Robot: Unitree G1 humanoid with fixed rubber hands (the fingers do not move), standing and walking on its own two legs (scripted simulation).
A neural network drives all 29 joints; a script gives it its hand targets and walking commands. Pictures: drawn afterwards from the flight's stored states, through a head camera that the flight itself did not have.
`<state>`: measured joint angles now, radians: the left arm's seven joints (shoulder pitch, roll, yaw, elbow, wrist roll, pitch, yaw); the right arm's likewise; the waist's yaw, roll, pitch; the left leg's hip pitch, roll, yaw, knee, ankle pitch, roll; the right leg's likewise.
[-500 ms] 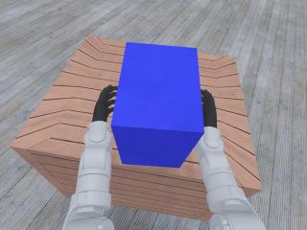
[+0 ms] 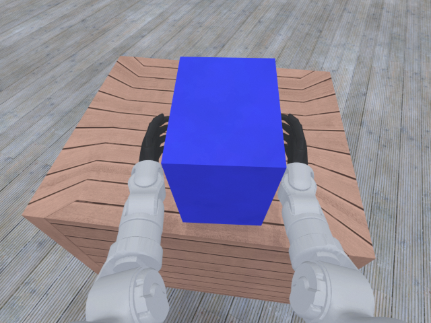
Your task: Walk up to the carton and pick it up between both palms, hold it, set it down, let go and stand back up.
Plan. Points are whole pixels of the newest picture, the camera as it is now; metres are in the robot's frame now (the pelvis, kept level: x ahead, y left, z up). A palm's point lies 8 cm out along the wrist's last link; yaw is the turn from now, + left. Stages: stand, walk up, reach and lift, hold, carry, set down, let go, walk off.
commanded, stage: set down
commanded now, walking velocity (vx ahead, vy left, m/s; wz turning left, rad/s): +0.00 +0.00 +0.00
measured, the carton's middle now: (224, 148) +0.44 -0.02 +0.05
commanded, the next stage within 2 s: none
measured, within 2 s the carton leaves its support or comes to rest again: rests again in 1.90 s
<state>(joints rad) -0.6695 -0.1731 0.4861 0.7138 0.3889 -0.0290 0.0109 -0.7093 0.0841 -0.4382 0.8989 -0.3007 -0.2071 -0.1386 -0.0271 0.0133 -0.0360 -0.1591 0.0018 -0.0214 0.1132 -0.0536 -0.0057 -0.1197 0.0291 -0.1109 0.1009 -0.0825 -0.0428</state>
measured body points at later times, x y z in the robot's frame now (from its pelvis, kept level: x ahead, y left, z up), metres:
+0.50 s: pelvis +0.00 +0.00 +0.00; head +0.05 -0.02 +0.44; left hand +0.42 +0.11 +0.06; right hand +0.43 -0.16 +0.07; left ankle -0.01 +0.13 -0.75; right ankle -0.03 -0.08 -0.75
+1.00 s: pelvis +0.01 +0.00 -0.01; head +0.12 -0.03 +0.43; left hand +0.45 +0.10 +0.02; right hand +0.45 -0.17 +0.02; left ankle -0.01 +0.13 -0.75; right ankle -0.03 -0.08 -0.75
